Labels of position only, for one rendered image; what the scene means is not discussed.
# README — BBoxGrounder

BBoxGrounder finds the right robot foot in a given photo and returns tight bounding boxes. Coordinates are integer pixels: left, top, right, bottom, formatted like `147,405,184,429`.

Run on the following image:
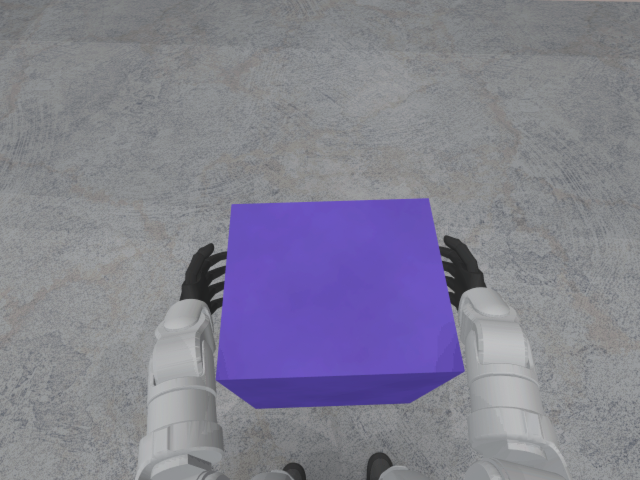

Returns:
367,452,393,480

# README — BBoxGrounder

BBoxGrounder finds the right robot forearm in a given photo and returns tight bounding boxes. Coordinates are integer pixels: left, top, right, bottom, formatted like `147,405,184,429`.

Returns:
458,287,573,480

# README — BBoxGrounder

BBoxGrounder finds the robot right upper arm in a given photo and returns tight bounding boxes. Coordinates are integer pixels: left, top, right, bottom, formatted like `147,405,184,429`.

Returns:
464,458,566,480

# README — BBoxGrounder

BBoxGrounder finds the left robot forearm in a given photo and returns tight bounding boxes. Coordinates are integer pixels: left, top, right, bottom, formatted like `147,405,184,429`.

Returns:
135,299,224,480

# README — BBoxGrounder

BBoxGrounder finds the robot right hand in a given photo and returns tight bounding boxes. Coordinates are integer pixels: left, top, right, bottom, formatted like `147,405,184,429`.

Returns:
439,235,487,311

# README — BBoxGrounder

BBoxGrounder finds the robot left hand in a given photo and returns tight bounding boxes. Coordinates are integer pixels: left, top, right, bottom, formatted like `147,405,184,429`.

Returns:
179,243,227,315

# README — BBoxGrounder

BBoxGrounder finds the right robot shin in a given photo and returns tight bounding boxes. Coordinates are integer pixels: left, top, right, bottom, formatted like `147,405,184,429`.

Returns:
379,466,408,479

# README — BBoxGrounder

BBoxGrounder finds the carton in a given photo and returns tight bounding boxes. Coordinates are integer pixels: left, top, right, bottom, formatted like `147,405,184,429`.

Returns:
216,198,465,409

